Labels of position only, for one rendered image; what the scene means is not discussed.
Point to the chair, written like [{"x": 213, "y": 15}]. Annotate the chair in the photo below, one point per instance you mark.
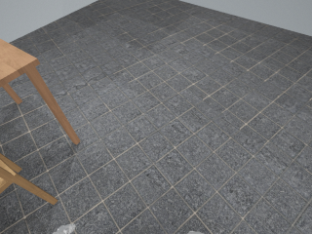
[{"x": 9, "y": 176}]

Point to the table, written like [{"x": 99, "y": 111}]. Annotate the table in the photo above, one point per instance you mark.
[{"x": 13, "y": 63}]

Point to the left robot hand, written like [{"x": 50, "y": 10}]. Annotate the left robot hand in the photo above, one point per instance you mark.
[{"x": 66, "y": 229}]

